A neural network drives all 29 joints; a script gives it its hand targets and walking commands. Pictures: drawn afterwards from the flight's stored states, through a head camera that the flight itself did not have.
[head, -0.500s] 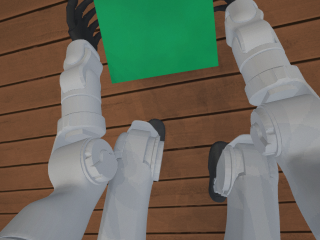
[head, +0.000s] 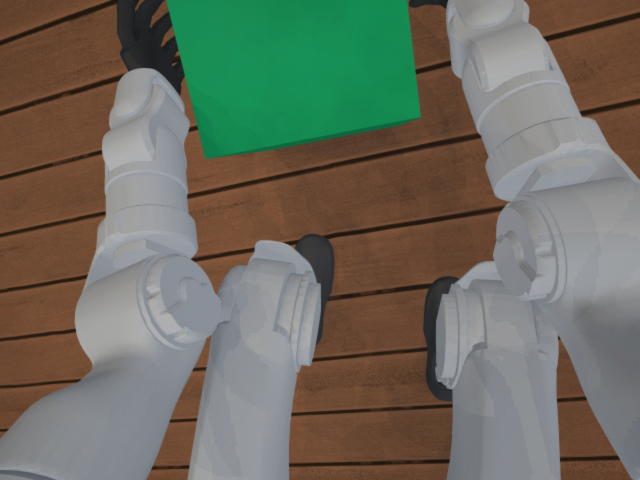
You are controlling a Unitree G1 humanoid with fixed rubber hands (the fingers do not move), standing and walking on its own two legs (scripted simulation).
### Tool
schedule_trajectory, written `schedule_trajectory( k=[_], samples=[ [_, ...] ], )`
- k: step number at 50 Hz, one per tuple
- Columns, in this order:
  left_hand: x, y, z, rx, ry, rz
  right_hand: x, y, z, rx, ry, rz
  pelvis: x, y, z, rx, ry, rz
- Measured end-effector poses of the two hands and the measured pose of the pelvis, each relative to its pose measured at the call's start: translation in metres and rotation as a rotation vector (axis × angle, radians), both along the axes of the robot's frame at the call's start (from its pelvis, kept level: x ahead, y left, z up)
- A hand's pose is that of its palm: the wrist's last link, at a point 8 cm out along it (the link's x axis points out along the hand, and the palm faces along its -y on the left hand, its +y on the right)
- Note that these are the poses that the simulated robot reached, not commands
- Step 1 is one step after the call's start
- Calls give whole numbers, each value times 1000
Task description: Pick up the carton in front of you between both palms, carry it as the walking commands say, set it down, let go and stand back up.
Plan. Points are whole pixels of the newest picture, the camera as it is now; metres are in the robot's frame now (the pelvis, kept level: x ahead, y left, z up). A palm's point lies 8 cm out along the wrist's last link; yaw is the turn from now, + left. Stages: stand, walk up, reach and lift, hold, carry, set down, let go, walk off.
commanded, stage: set down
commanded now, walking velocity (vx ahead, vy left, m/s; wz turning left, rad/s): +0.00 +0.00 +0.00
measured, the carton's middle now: (308, 53) +0.53 +0.10 -0.25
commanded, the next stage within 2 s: let go in 1.68 s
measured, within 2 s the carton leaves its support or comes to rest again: rests again in 0.16 s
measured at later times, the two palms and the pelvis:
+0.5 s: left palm (163, 97) +0.47 +0.25 -0.17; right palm (485, 15) +0.55 -0.09 -0.21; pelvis +0.00 +0.01 +0.00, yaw +1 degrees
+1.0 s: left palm (98, 101) +0.45 +0.25 -0.08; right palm out of the picture +0.58 -0.10 -0.08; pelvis -0.01 +0.01 +0.05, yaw +0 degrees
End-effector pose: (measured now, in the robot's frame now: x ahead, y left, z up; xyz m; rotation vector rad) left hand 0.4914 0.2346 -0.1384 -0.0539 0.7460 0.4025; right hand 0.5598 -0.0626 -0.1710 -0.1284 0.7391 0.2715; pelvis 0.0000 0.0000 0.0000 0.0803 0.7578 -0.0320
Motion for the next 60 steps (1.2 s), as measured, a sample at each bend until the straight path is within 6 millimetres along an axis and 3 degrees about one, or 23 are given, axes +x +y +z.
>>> schedule_trajectory(
  k=[13, 20, 26, 29, 35, 41, 47, 60],
  samples=[
    [3, 8, -10, 11, 17, 3, 3, 4, -7, 31, -19, 9, 7, 1, -1, 1, 5, 3],
    [-6, 8, -20, 14, 43, -4, 1, 4, -14, 1, -36, 34, 5, 4, -1, 1, -15, 6],
    [-25, 12, -34, 27, 67, 2, -14, -37, -38, -90, -13, -27, -1, 6, -1, 6, -47, 5],
    [-39, 15, -44, 31, 94, 5, -13, -58, -37, -100, -19, -53, -3, 7, -3, 4, -63, -1],
    [-39, 16, -35, 27, 29, 22, 9, -56, -3, -80, -85, -50, -9, 6, -5, -2, -82, -13],
    [-32, 13, -1, 19, -59, 43, 20, -40, 34, -87, -127, -41, -11, 7, 3, -13, -68, 4],
    [-35, 16, 42, 12, -81, 57, 19, -37, 74, -105, -108, -51, -9, 7, 32, -24, -33, 18],
    [-34, 15, 121, 24, -93, 41, 25, -50, 153, -101, -105, -63, 5, 10, 96, -34, 56, 20]
  ],
)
